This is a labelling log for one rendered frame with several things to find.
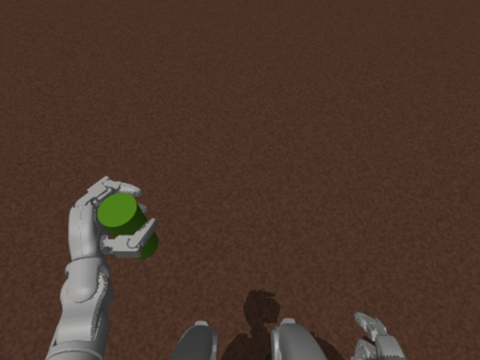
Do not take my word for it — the left robot arm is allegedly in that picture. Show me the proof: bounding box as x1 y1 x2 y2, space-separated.
45 256 115 360

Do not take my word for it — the can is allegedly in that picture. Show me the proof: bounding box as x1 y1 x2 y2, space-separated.
97 193 158 260

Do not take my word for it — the right robot hand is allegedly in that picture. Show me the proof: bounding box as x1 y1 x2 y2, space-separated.
351 312 407 360

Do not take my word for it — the left robot hand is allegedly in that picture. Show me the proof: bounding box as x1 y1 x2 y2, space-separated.
68 176 158 262

